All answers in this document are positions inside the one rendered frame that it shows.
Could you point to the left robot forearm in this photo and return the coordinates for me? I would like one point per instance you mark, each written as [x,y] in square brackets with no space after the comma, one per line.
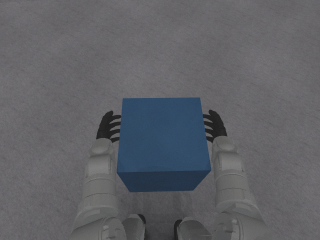
[99,185]

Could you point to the right robot upper arm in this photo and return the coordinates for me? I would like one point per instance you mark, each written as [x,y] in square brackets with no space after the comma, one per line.
[231,225]

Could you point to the carton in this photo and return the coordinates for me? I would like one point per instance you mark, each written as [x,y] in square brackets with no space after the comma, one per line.
[162,144]

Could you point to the left robot upper arm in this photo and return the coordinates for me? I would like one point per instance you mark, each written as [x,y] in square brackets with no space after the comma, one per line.
[106,228]

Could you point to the robot left hand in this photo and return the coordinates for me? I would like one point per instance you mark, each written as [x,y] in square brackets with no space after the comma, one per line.
[105,126]

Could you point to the right robot forearm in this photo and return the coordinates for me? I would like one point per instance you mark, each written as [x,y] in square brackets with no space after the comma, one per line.
[232,188]

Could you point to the robot left shin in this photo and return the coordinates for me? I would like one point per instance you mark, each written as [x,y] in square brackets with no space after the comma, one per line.
[134,216]

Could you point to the right robot thigh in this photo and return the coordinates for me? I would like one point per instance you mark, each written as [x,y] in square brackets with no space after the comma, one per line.
[193,230]

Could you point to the robot right hand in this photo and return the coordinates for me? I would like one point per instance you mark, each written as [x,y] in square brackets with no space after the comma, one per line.
[217,125]

